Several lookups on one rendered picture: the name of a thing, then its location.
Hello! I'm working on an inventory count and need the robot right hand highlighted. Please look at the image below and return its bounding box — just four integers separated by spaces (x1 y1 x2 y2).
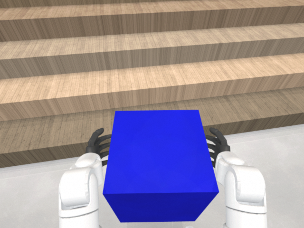
205 127 230 168

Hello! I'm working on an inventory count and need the right robot forearm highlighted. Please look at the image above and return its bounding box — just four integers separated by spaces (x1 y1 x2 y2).
215 151 267 228

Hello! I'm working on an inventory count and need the robot left hand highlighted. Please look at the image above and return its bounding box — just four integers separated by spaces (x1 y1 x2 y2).
85 128 112 166

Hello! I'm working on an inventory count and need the left robot forearm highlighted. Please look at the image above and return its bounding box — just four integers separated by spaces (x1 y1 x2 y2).
58 152 104 228

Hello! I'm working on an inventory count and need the carton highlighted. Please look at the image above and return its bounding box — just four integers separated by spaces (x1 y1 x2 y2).
103 110 219 222

